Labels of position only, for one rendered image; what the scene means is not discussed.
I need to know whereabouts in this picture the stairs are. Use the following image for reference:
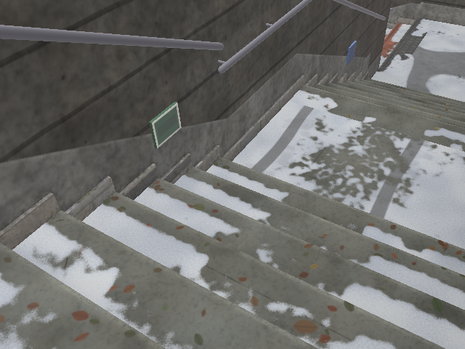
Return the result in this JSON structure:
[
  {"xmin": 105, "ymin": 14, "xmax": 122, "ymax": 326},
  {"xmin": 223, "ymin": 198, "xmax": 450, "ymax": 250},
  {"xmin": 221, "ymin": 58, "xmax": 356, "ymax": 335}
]
[
  {"xmin": 0, "ymin": 157, "xmax": 465, "ymax": 349},
  {"xmin": 379, "ymin": 23, "xmax": 411, "ymax": 68},
  {"xmin": 314, "ymin": 79, "xmax": 465, "ymax": 128}
]

